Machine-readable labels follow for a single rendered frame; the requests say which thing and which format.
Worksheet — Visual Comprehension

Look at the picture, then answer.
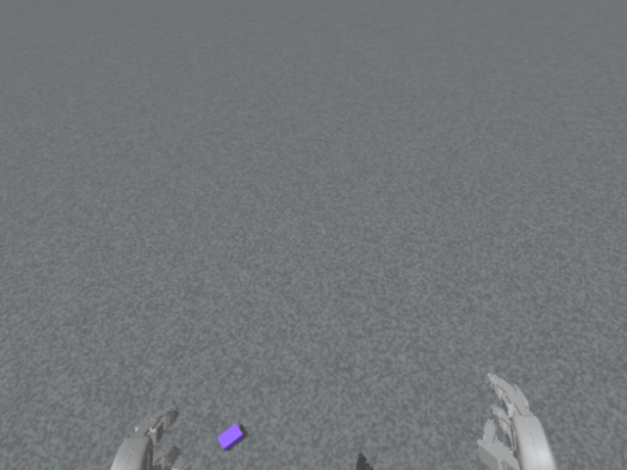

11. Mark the right robot hand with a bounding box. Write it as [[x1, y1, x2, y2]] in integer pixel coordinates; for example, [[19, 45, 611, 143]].
[[477, 373, 558, 470]]

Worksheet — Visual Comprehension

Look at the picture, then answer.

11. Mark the small box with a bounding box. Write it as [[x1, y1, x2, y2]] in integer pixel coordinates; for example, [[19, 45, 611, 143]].
[[217, 423, 244, 451]]

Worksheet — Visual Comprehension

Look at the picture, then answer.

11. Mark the left robot hand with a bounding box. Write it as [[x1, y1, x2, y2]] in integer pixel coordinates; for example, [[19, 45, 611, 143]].
[[110, 405, 189, 470]]

